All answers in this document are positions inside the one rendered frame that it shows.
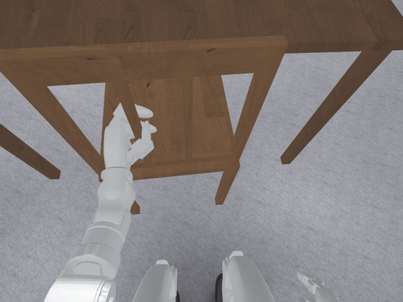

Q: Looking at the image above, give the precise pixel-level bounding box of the robot right hand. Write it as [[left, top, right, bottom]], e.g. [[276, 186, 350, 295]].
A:
[[297, 271, 339, 302]]

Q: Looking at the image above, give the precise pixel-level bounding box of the left robot upper arm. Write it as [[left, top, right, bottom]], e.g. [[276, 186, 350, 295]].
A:
[[47, 274, 116, 302]]

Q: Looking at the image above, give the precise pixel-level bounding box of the robot left hand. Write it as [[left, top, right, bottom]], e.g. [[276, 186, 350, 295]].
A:
[[103, 103, 157, 170]]

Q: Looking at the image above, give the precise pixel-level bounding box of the left robot thigh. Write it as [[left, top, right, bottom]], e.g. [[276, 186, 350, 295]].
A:
[[132, 264, 177, 302]]

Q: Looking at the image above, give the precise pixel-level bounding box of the robot left forearm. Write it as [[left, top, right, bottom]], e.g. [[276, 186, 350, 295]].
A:
[[44, 167, 136, 302]]

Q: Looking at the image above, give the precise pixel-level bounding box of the chair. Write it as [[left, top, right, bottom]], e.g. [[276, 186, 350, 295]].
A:
[[0, 35, 288, 215]]

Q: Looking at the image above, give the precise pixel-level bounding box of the right robot shin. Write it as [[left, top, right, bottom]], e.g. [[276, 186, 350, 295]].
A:
[[222, 250, 244, 302]]

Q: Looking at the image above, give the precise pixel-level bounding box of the table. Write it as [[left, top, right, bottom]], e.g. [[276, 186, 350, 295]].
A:
[[0, 0, 403, 179]]

